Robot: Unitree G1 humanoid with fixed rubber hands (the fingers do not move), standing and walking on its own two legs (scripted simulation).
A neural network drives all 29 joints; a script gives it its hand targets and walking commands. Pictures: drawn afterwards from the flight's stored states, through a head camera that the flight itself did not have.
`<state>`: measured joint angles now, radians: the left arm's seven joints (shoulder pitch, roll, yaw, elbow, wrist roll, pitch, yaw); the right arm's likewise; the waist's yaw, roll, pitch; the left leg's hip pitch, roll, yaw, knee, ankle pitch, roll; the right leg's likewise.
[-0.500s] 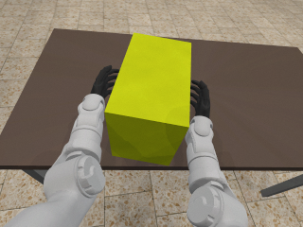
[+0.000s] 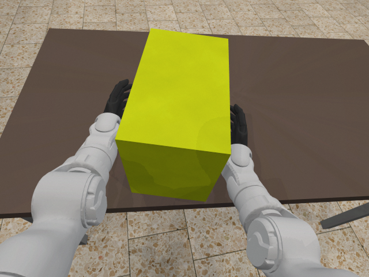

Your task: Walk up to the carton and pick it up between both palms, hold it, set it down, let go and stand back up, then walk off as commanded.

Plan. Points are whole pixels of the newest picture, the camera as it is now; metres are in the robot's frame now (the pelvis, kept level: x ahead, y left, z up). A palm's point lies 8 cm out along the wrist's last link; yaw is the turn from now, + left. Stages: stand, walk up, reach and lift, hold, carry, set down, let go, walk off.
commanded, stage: set down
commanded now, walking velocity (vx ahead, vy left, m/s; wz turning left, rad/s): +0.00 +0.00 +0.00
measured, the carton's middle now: (178, 117) +0.48 -0.01 +0.03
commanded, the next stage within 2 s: none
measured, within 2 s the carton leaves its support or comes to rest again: neither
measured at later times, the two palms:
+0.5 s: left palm (89, 146) +0.39 +0.18 +0.05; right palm (255, 164) +0.34 -0.16 +0.05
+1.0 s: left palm (77, 166) +0.34 +0.19 +0.07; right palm (257, 179) +0.30 -0.15 +0.06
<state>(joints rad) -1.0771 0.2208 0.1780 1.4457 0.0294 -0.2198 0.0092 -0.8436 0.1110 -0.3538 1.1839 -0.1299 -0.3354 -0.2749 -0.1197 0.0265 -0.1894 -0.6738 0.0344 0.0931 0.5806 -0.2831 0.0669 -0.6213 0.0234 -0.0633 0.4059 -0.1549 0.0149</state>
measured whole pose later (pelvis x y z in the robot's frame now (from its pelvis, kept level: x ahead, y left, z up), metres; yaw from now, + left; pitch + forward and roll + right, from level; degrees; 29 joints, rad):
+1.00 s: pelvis -0.07 -0.02 -0.01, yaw +4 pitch +6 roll -2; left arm -0.85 0.34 -0.13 1.35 -0.28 -0.14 -0.10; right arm -0.66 0.05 -0.05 0.99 0.19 -0.10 -0.37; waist -0.13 0.00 -0.11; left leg -0.52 0.00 0.02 0.67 -0.26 0.05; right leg -0.49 0.01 -0.07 0.59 -0.20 -0.01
